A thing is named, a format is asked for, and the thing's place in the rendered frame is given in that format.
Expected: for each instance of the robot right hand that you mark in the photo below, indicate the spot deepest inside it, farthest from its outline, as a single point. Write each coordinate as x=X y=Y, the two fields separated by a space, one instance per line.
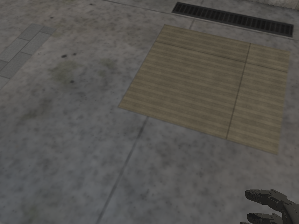
x=276 y=201

